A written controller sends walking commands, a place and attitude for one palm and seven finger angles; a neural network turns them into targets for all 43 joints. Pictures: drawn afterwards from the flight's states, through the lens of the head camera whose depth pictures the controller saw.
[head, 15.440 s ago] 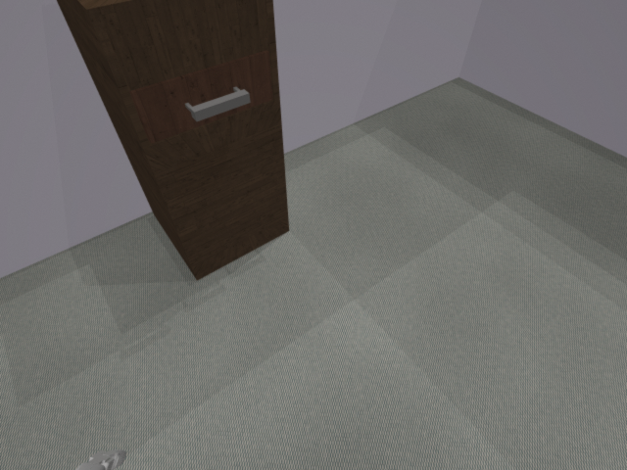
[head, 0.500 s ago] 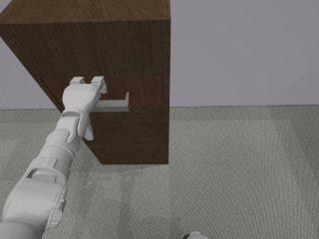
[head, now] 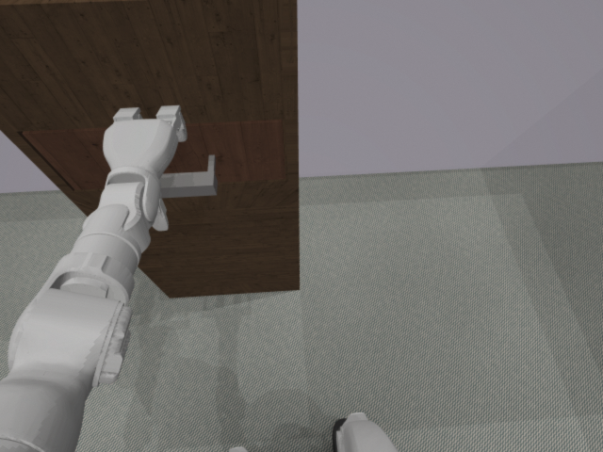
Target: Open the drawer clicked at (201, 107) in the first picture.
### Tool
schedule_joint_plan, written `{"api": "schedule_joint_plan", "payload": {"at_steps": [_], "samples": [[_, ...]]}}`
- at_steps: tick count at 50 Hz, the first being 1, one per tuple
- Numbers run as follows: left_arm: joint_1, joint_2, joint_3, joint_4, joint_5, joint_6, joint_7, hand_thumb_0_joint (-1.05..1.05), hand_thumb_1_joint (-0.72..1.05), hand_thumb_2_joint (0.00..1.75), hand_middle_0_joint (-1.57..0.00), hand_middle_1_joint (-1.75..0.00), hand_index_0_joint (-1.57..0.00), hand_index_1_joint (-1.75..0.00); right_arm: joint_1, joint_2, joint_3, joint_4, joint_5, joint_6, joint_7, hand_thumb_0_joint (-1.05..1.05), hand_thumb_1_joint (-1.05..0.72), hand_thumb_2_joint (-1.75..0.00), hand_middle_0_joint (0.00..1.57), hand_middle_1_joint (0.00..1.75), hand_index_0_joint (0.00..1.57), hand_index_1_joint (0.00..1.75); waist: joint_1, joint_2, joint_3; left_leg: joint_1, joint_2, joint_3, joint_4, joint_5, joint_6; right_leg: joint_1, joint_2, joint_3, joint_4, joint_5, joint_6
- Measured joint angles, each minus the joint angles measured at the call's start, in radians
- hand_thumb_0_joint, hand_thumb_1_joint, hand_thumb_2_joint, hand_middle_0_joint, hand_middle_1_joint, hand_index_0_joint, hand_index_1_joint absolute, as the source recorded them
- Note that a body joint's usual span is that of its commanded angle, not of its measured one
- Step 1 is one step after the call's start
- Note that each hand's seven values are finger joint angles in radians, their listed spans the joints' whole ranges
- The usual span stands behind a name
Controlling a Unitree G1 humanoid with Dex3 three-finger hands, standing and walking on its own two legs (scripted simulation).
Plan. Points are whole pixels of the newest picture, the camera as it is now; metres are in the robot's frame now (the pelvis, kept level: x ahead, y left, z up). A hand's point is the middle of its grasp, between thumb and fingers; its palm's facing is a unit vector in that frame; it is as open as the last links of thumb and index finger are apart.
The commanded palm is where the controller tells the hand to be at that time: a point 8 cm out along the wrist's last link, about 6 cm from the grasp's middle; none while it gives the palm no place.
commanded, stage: move the hooked fingers above the handle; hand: left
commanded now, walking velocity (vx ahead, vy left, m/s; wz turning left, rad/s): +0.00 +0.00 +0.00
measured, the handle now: (166, 174) +0.55 +0.18 -0.03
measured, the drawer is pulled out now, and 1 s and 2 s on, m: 0.00 0.00 0.00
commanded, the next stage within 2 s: lower the fingers behind the handle in 0.60 s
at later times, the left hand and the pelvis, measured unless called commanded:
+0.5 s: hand (151, 174) +0.50 +0.18 +0.03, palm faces -0.06 +0.01 -1.00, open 13.8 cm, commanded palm +0.48 +0.18 +0.08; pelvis +0.00 +0.00 +0.00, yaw +0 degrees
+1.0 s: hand (157, 184) +0.50 +0.18 +0.01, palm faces -0.08 -0.01 -1.00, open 13.8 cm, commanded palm +0.48 +0.18 +0.06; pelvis +0.00 +0.00 -0.01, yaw +1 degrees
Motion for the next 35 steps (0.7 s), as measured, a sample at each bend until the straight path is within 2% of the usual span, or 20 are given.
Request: {"api": "schedule_joint_plan", "payload": {"at_steps": [4, 8, 14, 18, 21, 27, 31, 35], "samples": [[0.006, 0.002, -0.002, 0.005, -0.012, 0.018, -0.019, 0.0, -0.49, 0.3, -0.34, -1.22, -0.34, -1.23, 0.006, 0.005, 0.007, -0.001, 0.007, 0.009, 0.0, 0.01, -0.91, -0.9, 0.2, 0.3, 0.2, 0.29, -0.003, 0.003, 0.005, 0.01, 0.001, 0.005, -0.006, 0.003, 0.001, 0.009, 0.002, 0.005, -0.007, 0.005, 0.001], [0.018, 0.009, -0.001, -0.004, -0.011, 0.003, -0.031, 0.0, -0.49, 0.3, -0.33, -1.21, -0.33, -1.22, 0.01, 0.011, 0.01, -0.009, 0.009, 0.005, -0.005, 0.01, -0.91, -0.9, 0.2, 0.3, 0.2, 0.29, -0.005, 0.004, 0.008, 0.014, 0.001, 0.006, -0.011, 0.007, 0.001, 0.012, 0.002, 0.006, -0.012, 0.01, 0.001], [0.015, 0.009, 0.002, -0.01, -0.005, -0.021, -0.011, 0.0, -0.49, 0.3, -0.32, -1.21, -0.32, -1.21, 0.004, 0.011, 0.011, -0.008, 0.006, -0.006, -0.004, 0.01, -0.91, -0.9, 0.2, 0.3, 0.2, 0.29, -0.003, 0.002, 0.009, 0.004, -0.001, 0.002, -0.003, 0.007, 0.001, 0.005, 0.0, 0.003, -0.006, 0.009, 0.0], [0.001, 0.014, 0.004, 0.008, -0.003, -0.003, 0.001, 0.0, -0.49, 0.3, -0.32, -1.2, -0.32, -1.2, -0.009, 0.005, 0.013, -0.008, 0.006, -0.007, -0.002, 0.01, -0.91, -0.9, 0.2, 0.3, 0.2, 0.29, -0.004, 0.002, 0.009, -0.002, -0.001, 0.001, 0.002, 0.006, 0.001, -0.001, -0.001, 0.002, -0.002, 0.008, 0.001], [-0.002, 0.016, -0.006, 0.008, -0.01, 0.01, -0.009, 0.0, -0.49, 0.3, -0.32, -1.2, -0.32, -1.2, -0.012, 0.004, 0.007, -0.013, 0.007, -0.007, -0.002, 0.01, -0.91, -0.9, 0.2, 0.3, 0.2, 0.29, -0.001, 0.002, 0.008, -0.002, -0.001, -0.001, -0.001, 0.008, 0.001, 0.0, -0.001, 0.0, -0.005, 0.009, 0.0], [0.005, 0.004, -0.022, -0.001, -0.018, -0.007, -0.032, 0.0, -0.49, 0.3, -0.32, -1.2, -0.32, -1.2, -0.014, 0.001, 0.005, -0.014, 0.009, -0.007, -0.008, 0.01, -0.91, -0.9, 0.2, 0.3, 0.2, 0.29, 0.004, 0.0, 0.006, 0.01, -0.001, -0.006, -0.008, 0.007, -0.001, 0.014, -0.001, -0.005, -0.012, 0.007, 0.0], [0.014, -0.001, -0.012, -0.014, -0.009, -0.023, -0.02, 0.0, -0.49, 0.3, -0.32, -1.2, -0.32, -1.2, -0.016, 0.001, 0.005, -0.015, 0.005, -0.008, -0.008, 0.01, -0.91, -0.9, 0.2, 0.3, 0.2, 0.29, 0.003, -0.002, 0.003, 0.007, 0.0, -0.007, -0.003, 0.003, -0.002, 0.011, -0.001, -0.006, -0.006, 0.002, -0.001], [0.021, 0.003, 0.005, -0.024, -0.004, -0.013, -0.003, 0.0, -0.49, 0.3, -0.32, -1.2, -0.32, -1.2, -0.02, 0.002, 0.006, -0.016, 0.002, -0.004, -0.004, 0.01, -0.91, -0.9, 0.2, 0.3, 0.2, 0.29, 0.002, -0.001, 0.002, 0.005, 0.001, -0.005, 0.001, -0.001, -0.002, 0.007, 0.002, -0.004, -0.001, -0.002, -0.002]]}}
